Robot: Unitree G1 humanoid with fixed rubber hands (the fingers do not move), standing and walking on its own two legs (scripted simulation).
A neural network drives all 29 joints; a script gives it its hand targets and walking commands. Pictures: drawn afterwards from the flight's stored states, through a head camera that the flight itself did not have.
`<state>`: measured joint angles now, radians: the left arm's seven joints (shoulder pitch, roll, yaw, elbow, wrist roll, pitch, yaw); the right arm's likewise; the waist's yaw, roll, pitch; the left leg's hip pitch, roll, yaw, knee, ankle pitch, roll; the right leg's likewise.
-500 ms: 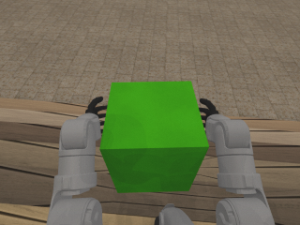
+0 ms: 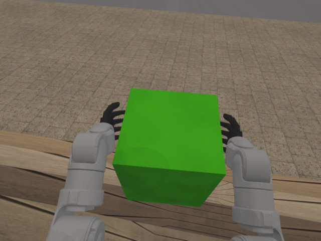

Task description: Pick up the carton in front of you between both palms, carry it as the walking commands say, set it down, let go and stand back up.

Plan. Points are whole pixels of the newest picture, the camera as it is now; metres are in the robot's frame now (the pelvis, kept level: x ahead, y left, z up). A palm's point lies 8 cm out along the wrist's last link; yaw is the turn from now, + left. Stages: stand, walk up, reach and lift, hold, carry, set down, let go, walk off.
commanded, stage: carry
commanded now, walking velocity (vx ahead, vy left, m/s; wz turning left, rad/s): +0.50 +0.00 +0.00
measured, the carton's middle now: (168, 152) +0.35 +0.00 +0.06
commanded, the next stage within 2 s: none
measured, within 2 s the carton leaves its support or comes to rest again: neither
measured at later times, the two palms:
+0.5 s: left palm (121, 106) +0.67 +0.19 -0.07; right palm (191, 104) +0.70 -0.11 -0.06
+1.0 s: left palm (138, 91) +1.09 +0.17 -0.29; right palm (183, 95) +1.06 -0.13 -0.28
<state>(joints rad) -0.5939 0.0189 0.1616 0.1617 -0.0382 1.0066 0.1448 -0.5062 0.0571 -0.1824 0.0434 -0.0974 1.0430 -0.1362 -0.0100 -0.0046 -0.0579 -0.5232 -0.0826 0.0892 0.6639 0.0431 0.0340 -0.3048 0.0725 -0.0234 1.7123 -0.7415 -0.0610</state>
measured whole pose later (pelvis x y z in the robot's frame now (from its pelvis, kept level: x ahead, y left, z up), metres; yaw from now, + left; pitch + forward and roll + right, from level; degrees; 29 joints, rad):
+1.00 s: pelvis +0.74 +0.06 -0.35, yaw +0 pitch +1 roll +0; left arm -0.51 -0.04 0.22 0.14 0.06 1.06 0.13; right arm -0.55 -0.02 -0.10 0.22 0.03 1.06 -0.16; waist -0.12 -0.01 0.03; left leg -0.32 -0.12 0.08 0.88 -0.58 0.14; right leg -0.71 -0.02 0.02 1.03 -0.03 -0.05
